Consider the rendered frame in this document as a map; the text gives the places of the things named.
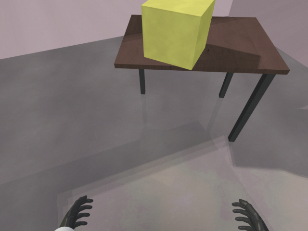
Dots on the carton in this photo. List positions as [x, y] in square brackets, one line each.
[175, 31]

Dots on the right robot hand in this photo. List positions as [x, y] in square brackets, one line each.
[254, 220]

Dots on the table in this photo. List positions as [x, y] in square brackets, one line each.
[233, 45]

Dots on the left robot hand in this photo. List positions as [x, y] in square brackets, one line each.
[72, 215]

